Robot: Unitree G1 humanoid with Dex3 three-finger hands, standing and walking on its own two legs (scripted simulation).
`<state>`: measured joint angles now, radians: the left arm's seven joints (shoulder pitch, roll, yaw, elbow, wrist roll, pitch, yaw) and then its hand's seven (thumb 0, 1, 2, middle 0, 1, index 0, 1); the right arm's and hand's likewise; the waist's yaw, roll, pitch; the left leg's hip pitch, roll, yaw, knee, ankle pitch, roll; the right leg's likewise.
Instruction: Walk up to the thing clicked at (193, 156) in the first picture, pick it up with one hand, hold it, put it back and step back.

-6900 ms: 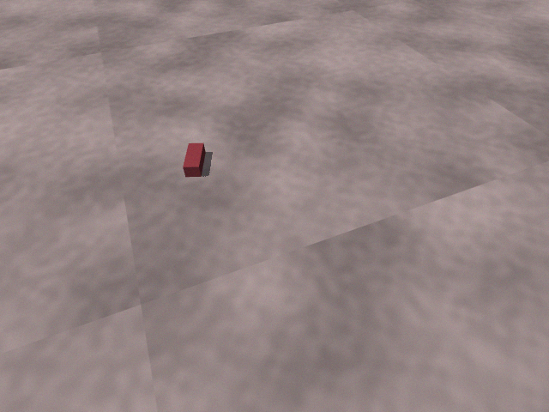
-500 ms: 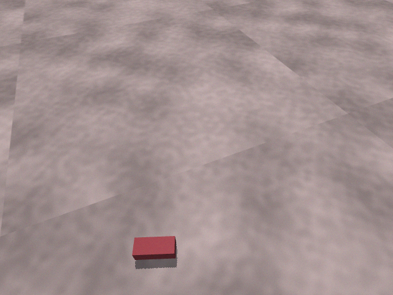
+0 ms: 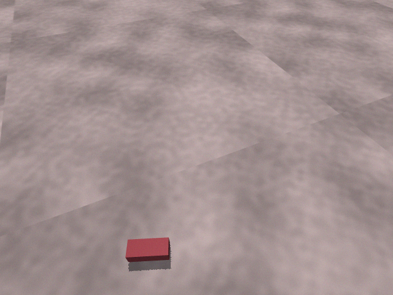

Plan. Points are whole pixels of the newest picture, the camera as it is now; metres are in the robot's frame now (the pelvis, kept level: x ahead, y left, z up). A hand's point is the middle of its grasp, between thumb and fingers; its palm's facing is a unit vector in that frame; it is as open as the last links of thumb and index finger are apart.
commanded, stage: stand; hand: left
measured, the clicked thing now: (148, 249) +0.48 +0.23 -0.75
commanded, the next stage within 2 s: none
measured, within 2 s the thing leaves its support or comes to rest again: neither
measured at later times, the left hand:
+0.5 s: hand out of the picture +0.07 +0.25 -0.16, palm faces -0.03 -0.94 -0.34, open 7.4 cm
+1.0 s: hand out of the picture +0.08 +0.24 -0.16, palm faces -0.04 -0.94 -0.34, open 7.4 cm
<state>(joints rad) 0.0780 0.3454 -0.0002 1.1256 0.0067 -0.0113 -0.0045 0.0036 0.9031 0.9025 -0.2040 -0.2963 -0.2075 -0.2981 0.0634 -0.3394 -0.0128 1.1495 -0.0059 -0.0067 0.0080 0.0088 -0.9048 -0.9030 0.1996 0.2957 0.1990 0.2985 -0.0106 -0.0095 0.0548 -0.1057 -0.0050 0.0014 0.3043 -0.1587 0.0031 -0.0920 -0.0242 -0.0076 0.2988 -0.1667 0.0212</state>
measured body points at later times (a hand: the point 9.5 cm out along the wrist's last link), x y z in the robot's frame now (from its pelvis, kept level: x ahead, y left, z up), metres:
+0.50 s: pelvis +0.00 -0.01 +0.00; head +0.01 -0.01 +0.45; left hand +0.08 +0.30 -0.13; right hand +0.07 -0.31 -0.13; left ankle +0.01 +0.11 -0.75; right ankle +0.00 -0.13 -0.75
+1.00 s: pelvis +0.00 -0.01 +0.00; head +0.01 -0.01 +0.45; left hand +0.08 +0.29 -0.13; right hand +0.07 -0.31 -0.13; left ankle +0.01 +0.12 -0.75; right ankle +0.00 -0.13 -0.75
